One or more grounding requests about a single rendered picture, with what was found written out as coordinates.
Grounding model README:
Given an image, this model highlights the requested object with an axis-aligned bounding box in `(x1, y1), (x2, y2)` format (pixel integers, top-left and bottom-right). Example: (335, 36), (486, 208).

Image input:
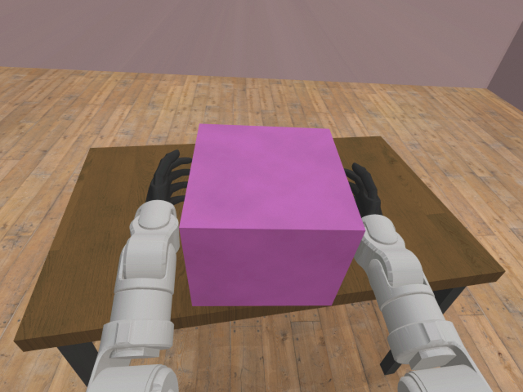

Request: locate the carton
(179, 123), (365, 306)

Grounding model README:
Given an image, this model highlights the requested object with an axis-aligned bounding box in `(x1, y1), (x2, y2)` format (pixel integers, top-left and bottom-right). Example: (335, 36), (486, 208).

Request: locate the right robot hand
(344, 163), (382, 218)

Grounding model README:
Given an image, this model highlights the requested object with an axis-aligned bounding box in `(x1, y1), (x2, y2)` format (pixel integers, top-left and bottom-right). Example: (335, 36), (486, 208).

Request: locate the left robot hand
(145, 149), (192, 205)

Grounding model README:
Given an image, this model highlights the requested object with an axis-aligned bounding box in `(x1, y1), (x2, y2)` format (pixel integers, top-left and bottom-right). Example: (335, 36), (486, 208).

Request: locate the robot right upper arm
(398, 364), (490, 392)

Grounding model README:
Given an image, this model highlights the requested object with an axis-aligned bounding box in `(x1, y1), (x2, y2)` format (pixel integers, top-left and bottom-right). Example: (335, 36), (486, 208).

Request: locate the robot right forearm
(354, 215), (493, 392)

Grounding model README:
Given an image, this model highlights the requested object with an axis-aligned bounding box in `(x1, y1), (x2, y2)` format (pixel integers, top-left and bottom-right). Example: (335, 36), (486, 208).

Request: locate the robot left upper arm
(88, 364), (179, 392)

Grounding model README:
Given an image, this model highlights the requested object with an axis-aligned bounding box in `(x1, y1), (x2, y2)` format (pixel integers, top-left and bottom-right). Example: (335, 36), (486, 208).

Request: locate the table
(14, 136), (506, 387)

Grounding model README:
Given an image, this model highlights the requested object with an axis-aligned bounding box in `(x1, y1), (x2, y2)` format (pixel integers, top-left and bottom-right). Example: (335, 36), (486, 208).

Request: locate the robot left forearm
(86, 200), (180, 392)

